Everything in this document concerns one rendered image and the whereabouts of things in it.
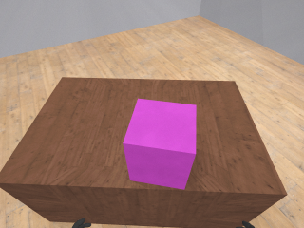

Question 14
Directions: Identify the carton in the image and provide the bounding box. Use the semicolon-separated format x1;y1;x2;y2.
123;98;197;190

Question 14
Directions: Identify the pedestal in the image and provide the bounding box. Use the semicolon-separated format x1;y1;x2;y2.
0;77;288;228

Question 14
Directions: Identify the robot left hand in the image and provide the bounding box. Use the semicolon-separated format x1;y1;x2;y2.
72;218;92;228

